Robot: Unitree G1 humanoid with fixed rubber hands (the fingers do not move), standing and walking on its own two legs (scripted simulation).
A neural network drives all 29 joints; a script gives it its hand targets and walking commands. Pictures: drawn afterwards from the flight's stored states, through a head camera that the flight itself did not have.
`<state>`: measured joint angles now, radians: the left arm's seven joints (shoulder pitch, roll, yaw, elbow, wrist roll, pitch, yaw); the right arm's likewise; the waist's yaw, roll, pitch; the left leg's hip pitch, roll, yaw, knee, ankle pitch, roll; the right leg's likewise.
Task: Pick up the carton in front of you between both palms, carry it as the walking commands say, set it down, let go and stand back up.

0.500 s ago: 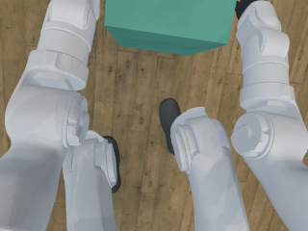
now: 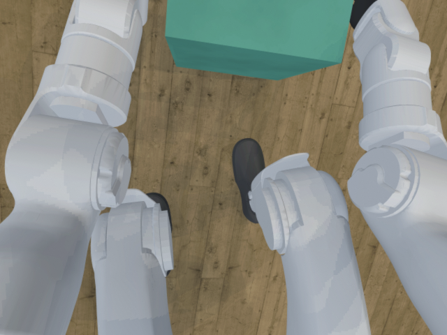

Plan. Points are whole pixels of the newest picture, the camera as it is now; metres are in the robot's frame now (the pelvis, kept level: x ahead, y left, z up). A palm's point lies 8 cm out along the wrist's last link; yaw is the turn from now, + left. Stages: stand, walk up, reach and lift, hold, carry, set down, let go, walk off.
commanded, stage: set down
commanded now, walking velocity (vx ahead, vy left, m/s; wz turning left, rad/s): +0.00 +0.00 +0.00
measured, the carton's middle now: out of the picture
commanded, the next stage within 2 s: let go in 1.82 s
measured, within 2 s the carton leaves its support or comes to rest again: rests again in 0.20 s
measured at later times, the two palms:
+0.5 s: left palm out of the picture +0.58 +0.01 -0.19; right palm (371, 9) +0.49 -0.29 -0.17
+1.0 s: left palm out of the picture +0.62 +0.03 -0.13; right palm out of the picture +0.49 -0.31 -0.13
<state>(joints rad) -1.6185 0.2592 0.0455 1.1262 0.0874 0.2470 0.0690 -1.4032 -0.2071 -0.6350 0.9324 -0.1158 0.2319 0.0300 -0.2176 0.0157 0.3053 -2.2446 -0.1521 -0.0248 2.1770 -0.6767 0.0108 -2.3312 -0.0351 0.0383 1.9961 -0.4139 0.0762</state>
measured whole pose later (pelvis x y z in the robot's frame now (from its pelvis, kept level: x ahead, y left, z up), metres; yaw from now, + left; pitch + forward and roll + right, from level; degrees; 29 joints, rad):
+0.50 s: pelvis +0.00 +0.00 -0.01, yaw -1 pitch +40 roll -5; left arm -1.63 0.23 0.10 1.09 0.17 0.20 -0.01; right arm -1.42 -0.26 -0.69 1.02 -0.13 0.18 0.06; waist -0.19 -0.02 0.39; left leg -2.20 -0.14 -0.04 2.23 -0.71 0.00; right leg -2.30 -0.02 0.02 2.03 -0.43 0.07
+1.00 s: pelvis -0.01 -0.02 +0.01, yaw -1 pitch +40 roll -3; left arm -1.67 0.48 -0.14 1.07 -0.11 0.22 0.05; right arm -1.39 -0.24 -0.44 0.92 0.14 0.11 -0.12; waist -0.21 0.01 0.35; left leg -2.17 -0.10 -0.07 2.15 -0.68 -0.03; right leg -2.28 -0.01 -0.01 1.96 -0.38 0.02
